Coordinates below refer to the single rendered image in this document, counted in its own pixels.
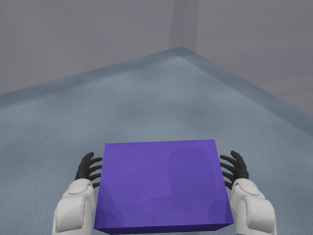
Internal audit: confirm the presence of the robot left forearm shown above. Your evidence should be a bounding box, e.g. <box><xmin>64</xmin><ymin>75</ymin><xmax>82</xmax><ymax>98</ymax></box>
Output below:
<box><xmin>52</xmin><ymin>178</ymin><xmax>96</xmax><ymax>235</ymax></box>

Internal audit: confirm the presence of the left robot hand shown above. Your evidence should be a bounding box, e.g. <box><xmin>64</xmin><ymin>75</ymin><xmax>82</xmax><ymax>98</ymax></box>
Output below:
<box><xmin>74</xmin><ymin>152</ymin><xmax>103</xmax><ymax>188</ymax></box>

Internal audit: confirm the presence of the robot right forearm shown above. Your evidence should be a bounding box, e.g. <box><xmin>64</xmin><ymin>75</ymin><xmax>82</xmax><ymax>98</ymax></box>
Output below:
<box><xmin>230</xmin><ymin>178</ymin><xmax>277</xmax><ymax>235</ymax></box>

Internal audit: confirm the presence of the right robot hand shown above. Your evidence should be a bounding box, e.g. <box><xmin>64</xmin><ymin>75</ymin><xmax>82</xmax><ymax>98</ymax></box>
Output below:
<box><xmin>220</xmin><ymin>150</ymin><xmax>249</xmax><ymax>190</ymax></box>

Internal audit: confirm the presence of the carton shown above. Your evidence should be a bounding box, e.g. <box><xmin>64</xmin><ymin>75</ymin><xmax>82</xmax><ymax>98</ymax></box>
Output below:
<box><xmin>93</xmin><ymin>139</ymin><xmax>235</xmax><ymax>235</ymax></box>

